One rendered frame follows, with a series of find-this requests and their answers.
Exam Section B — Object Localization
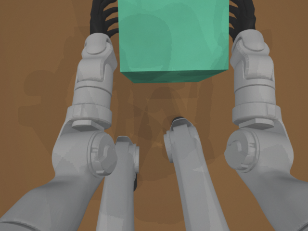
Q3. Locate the robot left upper arm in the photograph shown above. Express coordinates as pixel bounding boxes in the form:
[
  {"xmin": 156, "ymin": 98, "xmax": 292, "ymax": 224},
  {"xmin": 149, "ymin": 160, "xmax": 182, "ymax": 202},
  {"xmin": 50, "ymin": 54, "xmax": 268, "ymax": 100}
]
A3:
[{"xmin": 0, "ymin": 130, "xmax": 117, "ymax": 231}]

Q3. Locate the right robot forearm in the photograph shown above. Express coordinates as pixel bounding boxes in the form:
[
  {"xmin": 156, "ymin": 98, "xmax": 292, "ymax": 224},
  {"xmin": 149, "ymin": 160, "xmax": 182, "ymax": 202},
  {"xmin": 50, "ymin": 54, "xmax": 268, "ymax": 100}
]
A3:
[{"xmin": 230, "ymin": 29, "xmax": 290, "ymax": 142}]

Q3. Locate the robot right shin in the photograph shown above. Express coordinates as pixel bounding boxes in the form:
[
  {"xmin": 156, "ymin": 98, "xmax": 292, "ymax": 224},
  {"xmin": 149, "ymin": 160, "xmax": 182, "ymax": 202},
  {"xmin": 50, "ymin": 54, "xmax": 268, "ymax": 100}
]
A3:
[{"xmin": 170, "ymin": 118, "xmax": 202, "ymax": 148}]

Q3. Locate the robot left hand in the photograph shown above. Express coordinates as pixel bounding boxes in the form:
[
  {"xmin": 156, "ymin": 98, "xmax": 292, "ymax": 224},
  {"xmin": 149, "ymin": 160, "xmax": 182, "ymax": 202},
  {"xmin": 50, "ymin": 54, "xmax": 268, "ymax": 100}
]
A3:
[{"xmin": 90, "ymin": 0, "xmax": 119, "ymax": 38}]

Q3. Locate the robot right hand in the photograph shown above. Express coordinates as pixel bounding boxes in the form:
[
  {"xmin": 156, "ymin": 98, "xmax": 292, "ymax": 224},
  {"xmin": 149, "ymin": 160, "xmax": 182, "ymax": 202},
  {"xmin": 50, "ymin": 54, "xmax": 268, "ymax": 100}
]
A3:
[{"xmin": 229, "ymin": 0, "xmax": 256, "ymax": 43}]

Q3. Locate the carton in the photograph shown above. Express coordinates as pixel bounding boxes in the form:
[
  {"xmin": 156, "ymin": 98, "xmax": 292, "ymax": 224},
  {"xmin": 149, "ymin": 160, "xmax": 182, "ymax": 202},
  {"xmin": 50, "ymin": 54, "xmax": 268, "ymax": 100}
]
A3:
[{"xmin": 118, "ymin": 0, "xmax": 229, "ymax": 83}]

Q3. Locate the left robot forearm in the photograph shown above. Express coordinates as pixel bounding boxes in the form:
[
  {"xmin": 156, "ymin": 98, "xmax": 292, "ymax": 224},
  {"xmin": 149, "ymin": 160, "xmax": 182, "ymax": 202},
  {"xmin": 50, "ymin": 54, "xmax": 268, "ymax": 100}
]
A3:
[{"xmin": 56, "ymin": 33, "xmax": 117, "ymax": 141}]

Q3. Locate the robot right thigh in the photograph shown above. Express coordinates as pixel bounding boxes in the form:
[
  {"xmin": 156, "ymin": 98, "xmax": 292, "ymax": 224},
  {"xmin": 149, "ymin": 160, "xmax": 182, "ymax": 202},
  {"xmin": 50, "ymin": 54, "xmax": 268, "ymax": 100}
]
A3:
[{"xmin": 164, "ymin": 124, "xmax": 230, "ymax": 231}]

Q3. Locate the robot right upper arm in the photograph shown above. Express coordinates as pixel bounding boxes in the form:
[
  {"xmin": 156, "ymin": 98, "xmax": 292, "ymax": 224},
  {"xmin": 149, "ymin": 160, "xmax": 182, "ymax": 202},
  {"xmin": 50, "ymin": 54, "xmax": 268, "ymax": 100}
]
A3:
[{"xmin": 224, "ymin": 128, "xmax": 308, "ymax": 231}]

